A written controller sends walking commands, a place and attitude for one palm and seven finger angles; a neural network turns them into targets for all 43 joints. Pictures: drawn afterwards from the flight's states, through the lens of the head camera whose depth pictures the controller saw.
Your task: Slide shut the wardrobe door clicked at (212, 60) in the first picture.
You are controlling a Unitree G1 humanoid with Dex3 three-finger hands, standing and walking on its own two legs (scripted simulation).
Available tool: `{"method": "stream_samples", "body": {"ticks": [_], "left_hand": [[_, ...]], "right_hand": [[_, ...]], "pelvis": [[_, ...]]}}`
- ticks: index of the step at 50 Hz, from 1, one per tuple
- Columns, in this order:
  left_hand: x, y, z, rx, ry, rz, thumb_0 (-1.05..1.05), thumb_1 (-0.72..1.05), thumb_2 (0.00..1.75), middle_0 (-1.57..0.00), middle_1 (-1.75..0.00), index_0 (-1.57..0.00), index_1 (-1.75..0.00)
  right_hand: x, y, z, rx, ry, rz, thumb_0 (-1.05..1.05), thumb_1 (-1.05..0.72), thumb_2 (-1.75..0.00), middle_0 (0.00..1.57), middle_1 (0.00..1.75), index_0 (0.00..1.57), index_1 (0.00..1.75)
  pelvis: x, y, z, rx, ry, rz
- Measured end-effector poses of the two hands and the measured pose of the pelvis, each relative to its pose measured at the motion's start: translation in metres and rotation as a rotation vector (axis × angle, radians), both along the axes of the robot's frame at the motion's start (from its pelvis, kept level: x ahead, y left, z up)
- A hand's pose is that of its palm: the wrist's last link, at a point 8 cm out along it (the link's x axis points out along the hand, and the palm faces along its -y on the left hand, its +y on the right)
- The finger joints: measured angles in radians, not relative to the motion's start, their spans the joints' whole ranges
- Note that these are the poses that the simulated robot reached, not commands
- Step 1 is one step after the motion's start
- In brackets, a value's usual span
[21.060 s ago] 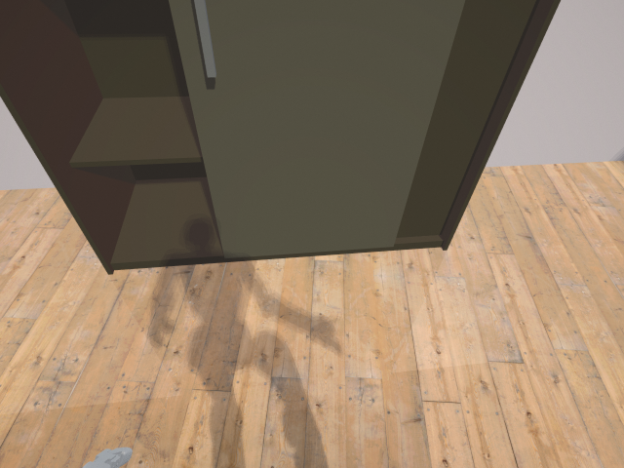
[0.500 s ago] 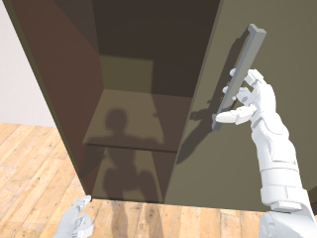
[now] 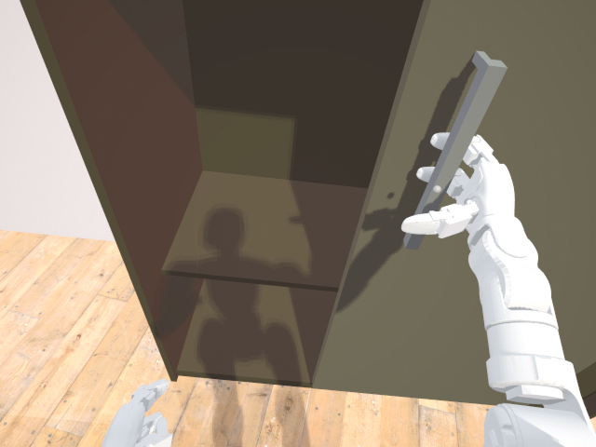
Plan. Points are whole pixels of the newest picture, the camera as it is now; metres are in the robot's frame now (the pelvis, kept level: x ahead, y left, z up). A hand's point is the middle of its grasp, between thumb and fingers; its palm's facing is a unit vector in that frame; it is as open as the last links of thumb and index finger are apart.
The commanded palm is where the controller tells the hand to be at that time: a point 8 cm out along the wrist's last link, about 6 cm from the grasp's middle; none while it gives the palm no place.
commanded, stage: slide the fingers in behind the handle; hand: right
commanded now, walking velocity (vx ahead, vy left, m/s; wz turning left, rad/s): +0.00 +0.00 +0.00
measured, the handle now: (440, 164) +0.46 -0.15 +0.20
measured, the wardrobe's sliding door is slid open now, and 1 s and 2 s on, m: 0.44 0.44 0.44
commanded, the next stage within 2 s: grip the handle and tug to test in 0.40 s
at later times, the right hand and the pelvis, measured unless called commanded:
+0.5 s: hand (436, 187) +0.40 -0.13 +0.20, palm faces +0.02 +1.00 +0.00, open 14.1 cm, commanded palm +0.37 -0.18 +0.20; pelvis +0.00 -0.01 +0.00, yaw +0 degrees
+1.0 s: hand (435, 186) +0.40 -0.13 +0.20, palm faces +0.03 +1.00 -0.01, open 8.9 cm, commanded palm +0.37 -0.18 +0.20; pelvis +0.01 -0.01 +0.00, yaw +0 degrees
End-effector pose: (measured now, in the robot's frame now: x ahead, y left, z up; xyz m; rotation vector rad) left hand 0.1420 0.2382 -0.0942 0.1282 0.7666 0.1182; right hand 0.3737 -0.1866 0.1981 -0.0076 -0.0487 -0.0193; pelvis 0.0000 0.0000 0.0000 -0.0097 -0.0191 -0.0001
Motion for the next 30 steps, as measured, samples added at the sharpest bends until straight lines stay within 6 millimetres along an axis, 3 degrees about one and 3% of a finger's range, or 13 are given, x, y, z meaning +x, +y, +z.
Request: {"method": "stream_samples", "body": {"ticks": [30], "left_hand": [[0.0075, -0.0098, 0.0025, -0.008, -0.009, -0.012, 0.01, 0.9, 0.9, -0.21, -0.3, -0.2, -0.3]], "right_hand": [[-0.0005, 0.0015, 0.0024, 0.002, 0.001, 0.005, -0.01, 0.47, -0.31, 0.31, 1.2, 0.27, 1.19]], "pelvis": [[0.0017, -0.0054, 0.0006, 0.001, -0.004, 0.0]]}}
